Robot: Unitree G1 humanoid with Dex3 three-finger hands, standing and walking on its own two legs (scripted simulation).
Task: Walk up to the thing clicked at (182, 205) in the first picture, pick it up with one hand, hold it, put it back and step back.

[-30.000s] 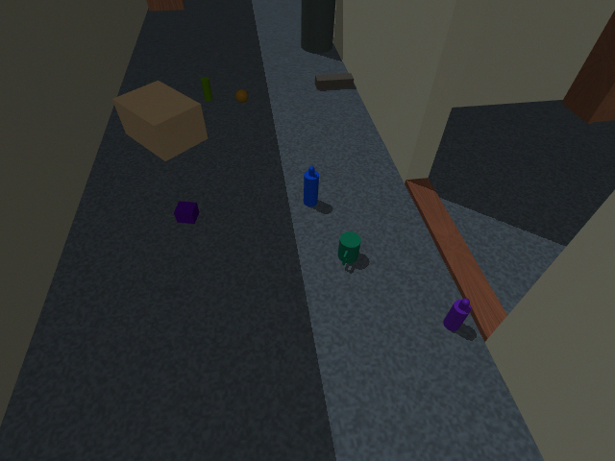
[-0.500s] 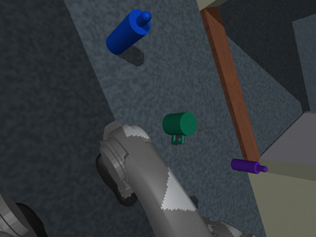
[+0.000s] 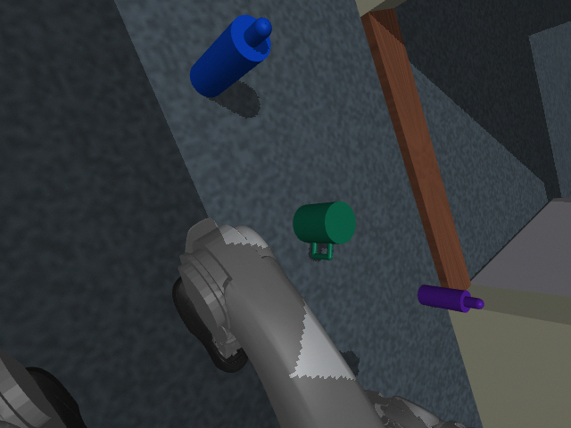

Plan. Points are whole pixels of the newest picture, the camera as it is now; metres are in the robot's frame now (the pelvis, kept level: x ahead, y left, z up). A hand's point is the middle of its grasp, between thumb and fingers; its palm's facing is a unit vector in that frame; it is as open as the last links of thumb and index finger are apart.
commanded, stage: rest palm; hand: left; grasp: from above
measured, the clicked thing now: out of the picture +0.46 +0.35 -0.31
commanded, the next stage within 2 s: go down in 0.72 s
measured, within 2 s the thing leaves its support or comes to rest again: neither
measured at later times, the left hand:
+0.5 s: hand out of the picture +0.46 +0.33 -0.26, palm faces +0.04 -0.44 -0.90, open 14.0 cm
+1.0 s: hand out of the picture +0.46 +0.33 -0.26, palm faces +0.04 -0.44 -0.90, open 13.9 cm
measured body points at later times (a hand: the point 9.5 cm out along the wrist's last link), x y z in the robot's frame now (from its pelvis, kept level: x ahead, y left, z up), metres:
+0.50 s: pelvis +0.00 +0.00 +0.00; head +0.32 +0.11 +0.29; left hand +0.46 +0.35 -0.21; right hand +0.00 -0.25 -0.04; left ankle +0.06 +0.14 -0.31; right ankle +0.11 -0.12 -0.31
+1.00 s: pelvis +0.00 +0.00 +0.00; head +0.32 +0.11 +0.29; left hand +0.46 +0.35 -0.21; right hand +0.00 -0.26 -0.04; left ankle +0.06 +0.14 -0.31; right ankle +0.11 -0.12 -0.31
